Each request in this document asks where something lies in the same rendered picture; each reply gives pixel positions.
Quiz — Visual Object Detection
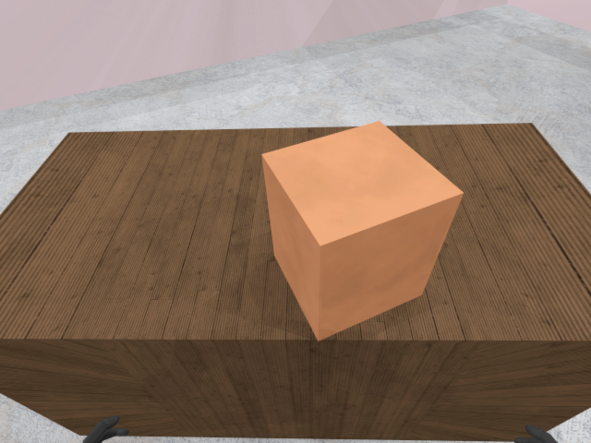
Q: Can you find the robot right hand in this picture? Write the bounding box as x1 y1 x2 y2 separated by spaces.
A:
514 425 558 443

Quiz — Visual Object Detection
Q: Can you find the pedestal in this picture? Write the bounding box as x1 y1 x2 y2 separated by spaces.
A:
0 123 591 442

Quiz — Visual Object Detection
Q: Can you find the carton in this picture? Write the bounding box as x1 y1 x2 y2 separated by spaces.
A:
261 121 464 341

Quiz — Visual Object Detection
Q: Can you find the robot left hand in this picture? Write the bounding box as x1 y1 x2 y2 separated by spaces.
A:
82 415 129 443

